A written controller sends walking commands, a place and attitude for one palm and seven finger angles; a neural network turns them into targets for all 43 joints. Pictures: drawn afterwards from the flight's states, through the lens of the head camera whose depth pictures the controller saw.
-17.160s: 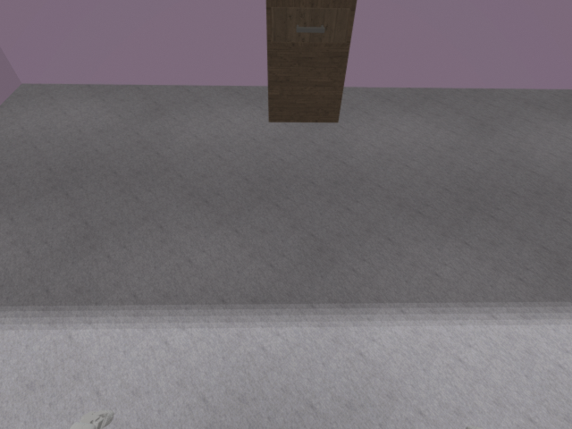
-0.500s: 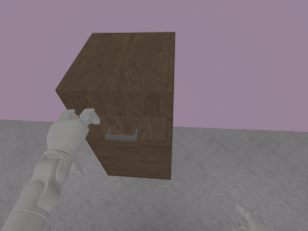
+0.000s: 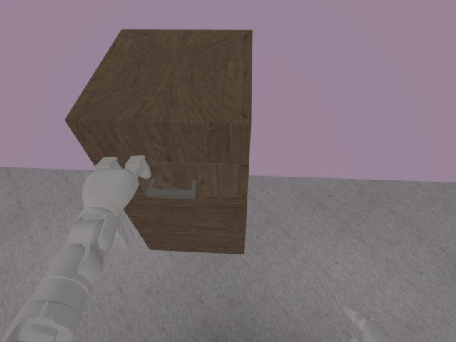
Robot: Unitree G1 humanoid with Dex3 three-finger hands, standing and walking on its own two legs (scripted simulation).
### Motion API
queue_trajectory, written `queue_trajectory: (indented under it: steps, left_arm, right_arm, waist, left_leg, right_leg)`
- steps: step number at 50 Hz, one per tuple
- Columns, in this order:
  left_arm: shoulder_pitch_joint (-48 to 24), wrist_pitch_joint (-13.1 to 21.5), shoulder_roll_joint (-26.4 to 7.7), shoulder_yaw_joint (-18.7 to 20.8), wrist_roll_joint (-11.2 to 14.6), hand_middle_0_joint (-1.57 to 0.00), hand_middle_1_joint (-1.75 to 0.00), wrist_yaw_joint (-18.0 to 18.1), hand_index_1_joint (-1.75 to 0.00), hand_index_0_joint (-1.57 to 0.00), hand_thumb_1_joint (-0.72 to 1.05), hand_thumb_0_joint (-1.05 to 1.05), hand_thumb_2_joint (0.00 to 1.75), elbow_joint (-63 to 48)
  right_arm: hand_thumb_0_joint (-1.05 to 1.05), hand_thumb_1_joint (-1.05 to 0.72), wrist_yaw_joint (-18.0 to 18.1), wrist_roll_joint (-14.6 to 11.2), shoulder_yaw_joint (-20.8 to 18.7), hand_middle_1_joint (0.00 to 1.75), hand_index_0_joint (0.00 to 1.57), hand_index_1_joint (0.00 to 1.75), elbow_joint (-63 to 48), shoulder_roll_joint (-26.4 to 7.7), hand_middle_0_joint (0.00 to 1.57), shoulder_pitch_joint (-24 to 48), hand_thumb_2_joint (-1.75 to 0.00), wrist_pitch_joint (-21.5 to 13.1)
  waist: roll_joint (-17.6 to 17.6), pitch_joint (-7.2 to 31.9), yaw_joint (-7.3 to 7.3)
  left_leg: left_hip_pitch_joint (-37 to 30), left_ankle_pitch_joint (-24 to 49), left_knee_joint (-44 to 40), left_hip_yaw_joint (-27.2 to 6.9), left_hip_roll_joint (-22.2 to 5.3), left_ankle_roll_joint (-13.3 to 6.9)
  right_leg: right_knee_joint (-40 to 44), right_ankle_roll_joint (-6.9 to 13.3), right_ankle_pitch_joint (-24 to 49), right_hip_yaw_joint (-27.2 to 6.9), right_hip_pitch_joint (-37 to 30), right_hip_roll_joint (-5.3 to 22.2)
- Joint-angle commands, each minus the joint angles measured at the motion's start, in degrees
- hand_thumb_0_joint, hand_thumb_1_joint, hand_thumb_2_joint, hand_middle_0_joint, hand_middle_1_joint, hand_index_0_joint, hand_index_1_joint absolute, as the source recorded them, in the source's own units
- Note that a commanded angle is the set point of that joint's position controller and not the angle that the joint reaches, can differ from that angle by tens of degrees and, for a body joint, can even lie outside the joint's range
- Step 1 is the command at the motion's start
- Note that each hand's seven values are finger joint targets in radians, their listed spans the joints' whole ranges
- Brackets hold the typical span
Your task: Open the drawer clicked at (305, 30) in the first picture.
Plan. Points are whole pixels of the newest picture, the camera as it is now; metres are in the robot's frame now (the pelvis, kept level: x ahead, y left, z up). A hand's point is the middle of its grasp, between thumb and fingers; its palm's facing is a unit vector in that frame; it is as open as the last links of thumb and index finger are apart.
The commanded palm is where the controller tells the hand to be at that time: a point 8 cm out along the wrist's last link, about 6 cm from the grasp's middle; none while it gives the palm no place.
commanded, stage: move the hooked fingers above the handle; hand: left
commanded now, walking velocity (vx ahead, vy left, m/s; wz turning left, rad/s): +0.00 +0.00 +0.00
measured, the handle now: (172, 188) +0.53 +0.22 -0.19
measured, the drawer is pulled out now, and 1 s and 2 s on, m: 0.00 0.00 0.00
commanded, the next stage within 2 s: none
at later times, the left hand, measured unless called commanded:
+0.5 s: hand (144, 201) +0.40 +0.23 -0.05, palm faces -0.06 -0.04 -1.00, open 13.8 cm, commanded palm +0.39 +0.23 +0.00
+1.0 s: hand (161, 196) +0.45 +0.22 -0.12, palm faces -0.07 -0.02 -1.00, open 13.8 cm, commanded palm +0.45 +0.21 -0.07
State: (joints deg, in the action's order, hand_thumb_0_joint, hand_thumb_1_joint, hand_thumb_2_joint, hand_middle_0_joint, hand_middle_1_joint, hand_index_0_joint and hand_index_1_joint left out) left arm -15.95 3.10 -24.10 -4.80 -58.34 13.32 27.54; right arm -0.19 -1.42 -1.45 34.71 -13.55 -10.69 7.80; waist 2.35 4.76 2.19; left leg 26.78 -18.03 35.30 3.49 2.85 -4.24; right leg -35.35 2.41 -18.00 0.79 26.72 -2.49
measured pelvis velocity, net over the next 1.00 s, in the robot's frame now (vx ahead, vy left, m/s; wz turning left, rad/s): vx -0.03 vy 0.01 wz -0.02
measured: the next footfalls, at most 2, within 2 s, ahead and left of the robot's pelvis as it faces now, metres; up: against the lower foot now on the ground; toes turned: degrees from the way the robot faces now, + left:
none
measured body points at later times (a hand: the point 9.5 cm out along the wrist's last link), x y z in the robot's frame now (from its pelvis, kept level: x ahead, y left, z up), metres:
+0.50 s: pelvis -0.01 +0.00 -0.03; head +0.07 +0.00 +0.41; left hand +0.39 +0.23 +0.00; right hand +0.07 -0.27 -0.16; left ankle -0.01 +0.07 -0.72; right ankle -0.01 -0.10 -0.72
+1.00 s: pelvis -0.03 +0.01 -0.08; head +0.12 +0.02 +0.34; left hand +0.45 +0.22 -0.07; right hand -0.01 -0.27 -0.20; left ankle -0.01 +0.07 -0.72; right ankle -0.01 -0.10 -0.72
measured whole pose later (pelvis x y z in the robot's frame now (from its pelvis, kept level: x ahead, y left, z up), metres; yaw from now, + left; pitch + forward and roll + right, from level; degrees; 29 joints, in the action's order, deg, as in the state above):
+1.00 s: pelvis -0.03 +0.01 -0.08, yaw -1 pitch +29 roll -3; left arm -46.0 5.1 -27.0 0.6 -67.4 29.4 67.4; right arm -0.9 3.1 -2.5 39.5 -15.0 -18.4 6.2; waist 3.1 11.8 -8.2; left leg 66.7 -28.0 65.9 2.4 0.7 -4.9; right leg -62.5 2.4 -26.5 3.9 64.8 -3.6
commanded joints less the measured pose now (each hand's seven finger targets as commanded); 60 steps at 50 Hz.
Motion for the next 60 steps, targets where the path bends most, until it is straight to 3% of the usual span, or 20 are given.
queue_trajectory:
  steps: [1, 5, 8, 9, 12, 14, 18, 19, 23, 28, 33, 37, 39, 41, 43, 45, 48, 53, 57, 60]
  left_arm:
    - [-18.18, 0.87, -10.52, 4.48, -0.15, -0.3, -1.2, 2.87, -1.2, -0.3, -0.5, 0.0, 0.3, -7.15]
    - [-19.87, 4.04, -11.93, 6.38, -0.52, -0.3, -1.2, 4.36, -1.2, -0.3, -0.5, 0.0, 0.3, -6.76]
    - [-19.85, 4.93, -13.05, 8.54, -1.05, -0.3, -1.2, 6.52, -1.2, -0.3, -0.5, 0.0, 0.3, -1.21]
    - [-20.01, 5.27, -15.11, 10.45, -1.84, -0.3, -1.2, 7.53, -1.2, -0.3, -0.5, 0.0, 0.3, -0.4]
    - [-25.18, 5.23, -13.16, 8.44, -3.22, -0.3, -1.2, 10.05, -1.2, -0.3, -0.5, 0.0, 0.3, 2.91]
    - [-25.63, 5.17, -14.17, 9.25, -3.77, -0.3, -1.2, 11.29, -1.2, -0.3, -0.5, 0.0, 0.3, 5.47]
    - [-30.49, 5.21, -10.39, 5.72, -4.03, -0.3, -1.2, 12.74, -1.2, -0.3, -0.5, 0.0, 0.3, 9.09]
    - [-30.67, 5.14, -12.47, 7.61, -4.47, -0.3, -1.2, 13.12, -1.2, -0.3, -0.5, 0.0, 0.3, 11.33]
    - [-34.91, 5.01, -12.38, 6.9, -5.16, -0.3, -1.2, 14.34, -1.2, -0.3, -0.5, 0.0, 0.3, 15.42]
    - [-34.98, 4.52, -14.45, 9.13, -6.21, -0.3, -1.2, 16.28, -1.2, -0.3, -0.5, 0.0, 0.3, 19.8]
    - [-41.65, 3.31, -13.98, 7.48, -7.04, -0.3, -1.2, 17.33, -1.2, -0.3, -0.5, 0.0, 0.3, 24.6]
    - [-46.36, 4.22, -15.54, 8.13, -7.57, -0.3, -1.2, 17.27, -1.2, -0.3, -0.5, 0.0, 0.3, 22.73]
    - [-45.83, 4.15, -13.13, 6.84, -7.7, -0.3, -1.2, 17.26, -1.2, -0.3, -0.5, 0.0, 0.3, 25.39]
    - [-48.25, 3.69, -13.96, 6.94, -7.86, -0.3, -1.2, 17.54, -1.2, -0.3, -0.5, 0.0, 0.3, 27.06]
    - [-51.88, 3.35, -13.35, 5.93, -8.15, -0.3, -1.2, 17.82, -1.2, -0.3, -0.5, 0.0, 0.3, 27.54]
    - [-51.26, 2.71, -16.02, 8.19, -8.48, -0.3, -1.2, 18.22, -1.2, -0.3, -0.5, 0.0, 0.3, 28.86]
    - [-54.62, 1.85, -14.69, 7.12, -8.85, -0.3, -1.2, 18.43, -1.2, -0.3, -0.5, 0.0, 0.3, 29.98]
    - [-56.84, 0.22, -18.55, 9.06, -9.24, -0.3, -1.2, 18.43, -1.2, -0.3, -0.5, 0.0, 0.3, 31.77]
    - [-54.41, 0.26, -21.77, 12.07, -8.45, -0.3, -1.2, 17.64, -1.2, -0.3, -0.5, 0.0, 0.3, 27.09]
    - [-50.99, -0.4, -20.4, 11.27, -7.84, -0.3, -1.2, 17.09, -1.2, -0.3, -0.5, 0.0, 0.3, 26.45]
  right_arm:
    - [0.0, -0.9, 0.57, 0.48, -3.46, 0.3, 0.2, 0.3, -6.86, -7.96, 0.2, -0.31, -0.9, -1.61]
    - [0.0, -0.9, 0.7, 1.1, -4.28, 0.3, 0.2, 0.3, -6.1, -8.22, 0.2, -2.45, -0.9, -1.37]
    - [0.0, -0.9, 0.66, 1.21, -4.41, 0.3, 0.2, 0.3, -5.28, -8.53, 0.2, -3.51, -0.9, -1.11]
    - [0.0, -0.9, 0.62, 1.39, -4.53, 0.3, 0.2, 0.3, -4.98, -8.78, 0.2, -3.85, -0.9, -1.05]
    - [0.0, -0.9, 0.39, 1.79, -4.77, 0.3, 0.2, 0.3, -4.07, -8.92, 0.2, -4.94, -0.9, -0.91]
    - [0.0, -0.9, 0.4, 1.92, -4.99, 0.3, 0.2, 0.3, -3.84, -9.19, 0.2, -6.01, -0.9, -0.82]
    - [0.0, -0.9, 0.24, 2.12, -5.34, 0.3, 0.2, 0.3, -2.6, -9.07, 0.2, -7.75, -0.9, -0.76]
    - [0.0, -0.9, 0.31, 2.26, -5.38, 0.3, 0.2, 0.3, -2.24, -9.38, 0.2, -8.12, -0.9, -0.73]
    - [0.0, -0.9, 0.32, 2.55, -5.1, 0.3, 0.2, 0.3, -1.67, -9.5, 0.2, -9.51, -0.9, -0.57]
    - [0.0, -0.9, 0.14, 3.2, -4.84, 0.3, 0.2, 0.3, -1.6, -9.59, 0.2, -10.79, -0.9, -0.42]
    - [0.0, -0.9, 0.15, 3.44, -4.55, 0.3, 0.2, 0.3, -0.7, -9.9, 0.2, -12.2, -0.9, -1.07]
    - [0.0, -0.9, 0.3, 3.99, -4.74, 0.3, 0.2, 0.3, -0.3, -10.31, 0.2, -13.19, -0.9, -1.81]
    - [0.0, -0.9, 0.08, 4.05, -4.96, 0.3, 0.2, 0.3, 0.57, -10.24, 0.2, -14.08, -0.9, -2.02]
    - [0.0, -0.9, 0.15, 4.28, -4.73, 0.3, 0.2, 0.3, 1.05, -10.63, 0.2, -14.6, -0.9, -2.23]
    - [0.0, -0.9, 0.0, 4.48, -4.71, 0.3, 0.2, 0.3, 1.56, -10.88, 0.2, -15.25, -0.9, -2.44]
    - [0.0, -0.9, -0.01, 4.71, -4.59, 0.3, 0.2, 0.3, 1.65, -11.36, 0.2, -15.57, -0.9, -2.36]
    - [0.0, -0.9, -0.21, 5.0, -4.7, 0.3, 0.2, 0.3, 2.14, -11.55, 0.2, -16.36, -0.9, -2.37]
    - [0.0, -0.9, -0.29, 5.36, -4.02, 0.3, 0.2, 0.3, 2.2, -12.12, 0.2, -17.19, -0.9, -2.31]
    - [0.0, -0.9, -0.43, 5.29, -3.99, 0.3, 0.2, 0.3, 1.09, -12.2, 0.2, -17.13, -0.9, -1.89]
    - [0.0, -0.9, -0.43, 4.77, -3.93, 0.3, 0.2, 0.3, 0.99, -11.87, 0.2, -17.22, -0.9, -1.55]
  waist:
    - [-1.48, 18.87, -1.78]
    - [-0.22, 20.99, -2.16]
    - [-2.35, 18.74, -2.53]
    - [-1.98, 19.91, -2.06]
    - [-0.84, 20.65, -3.69]
    - [-0.15, 22.48, -3.53]
    - [0.52, 24.39, -5.44]
    - [-0.87, 24.38, -5.36]
    - [-0.4, 24.55, -6.36]
    - [-0.02, 27.44, -5.9]
    - [-0.9, 25.51, -8.65]
    - [3.28, 32.01, -8.88]
    - [3.82, 31.12, -9.8]
    - [2.75, 30.23, -10.64]
    - [4.66, 31.36, -11.58]
    - [5.11, 32.96, -10.82]
    - [5.8, 34.75, -12.07]
    - [6.81, 36.58, -12.41]
    - [9.02, 42.66, -10.15]
    - [7.91, 41.7, -9.76]
  left_leg:
    - [-9.42, 20.6, -0.79, -3.82, -2.05, 1.69]
    - [-8.6, 22.42, 1.4, -3.94, -2.11, 1.54]
    - [-3.89, 19.71, 2.55, -3.64, -1.85, 1.24]
    - [-3.15, 19.72, 3.18, -3.47, -1.77, 1.28]
    - [-1.66, 19.03, 5.08, -3.7, -1.84, 1.37]
    - [-1.1, 18.31, 6.27, -3.61, -1.73, 1.4]
    - [-1.07, 18.49, 8.7, -4.17, -2.04, 1.34]
    - [0.39, 17.46, 9.13, -4.14, -2.11, 1.31]
    - [3.34, 16.1, 10.95, -4.26, -1.96, 1.19]
    - [6.57, 16.86, 13.4, -4.12, -1.85, 1.23]
    - [11.47, 11.14, 15.82, -4.42, -2.03, 0.91]
    - [9.85, 13.51, 18.47, -5.66, -2.3, 1.24]
    - [9.17, 13.67, 19.84, -6.25, -2.78, 1.55]
    - [12.14, 12.0, 21.09, -6.55, -2.86, 1.45]
    - [11.9, 12.13, 22.26, -7.51, -3.16, 1.72]
    - [12.52, 13.27, 23.3, -7.91, -3.28, 2.05]
    - [12.32, 15.13, 25.19, -9.08, -3.89, 2.39]
    - [15.77, 15.64, 27.96, -9.07, -4.12, 2.24]
    - [12.47, 20.03, 28.58, -9.45, -4.47, 2.89]
    - [12.37, 19.38, 28.03, -8.97, -4.6, 2.55]
  right_leg:
    - [2.01, 0.91, 16.1, -2.39, -4.24, 0.29]
    - [0.26, 1.04, 17.46, -2.72, -3.07, 0.07]
    - [-0.84, 0.94, 16.89, -2.72, -1.54, 0.01]
    - [-1.59, 0.99, 17.09, -2.78, -1.17, -0.02]
    - [-3.38, 1.08, 15.58, -2.44, 2.49, -0.15]
    - [-4.33, 1.09, 14.88, -2.44, 3.48, -0.34]
    - [-6.12, 0.98, 13.92, -1.9, 7.29, -0.57]
    - [-6.43, 0.89, 13.29, -1.91, 7.98, -0.56]
    - [-8.02, 0.84, 12.37, -1.81, 10.44, -0.63]
    - [-10.45, 0.78, 13.52, -1.88, 11.53, -0.9]
    - [-11.82, 0.43, 8.63, -1.63, 16.75, -0.98]
    - [-15.01, 0.57, 8.57, -1.22, 20.31, -1.11]
    - [-15.84, 0.54, 7.14, -0.47, 24.29, -1.37]
    - [-16.91, 0.39, 5.73, -0.27, 26.16, -1.37]
    - [-18.32, 0.44, 4.55, 0.22, 29.32, -1.4]
    - [-19.83, 0.61, 4.71, 0.52, 29.99, -1.54]
    - [-21.88, 0.42, 4.89, 1.11, 33.23, -1.51]
    - [-24.64, 0.31, 5.75, 1.15, 34.56, -1.55]
    - [-25.96, 0.45, 8.61, 1.24, 32.18, -1.67]
    - [-24.84, 0.19, 9.19, 1.17, 30.43, -1.82]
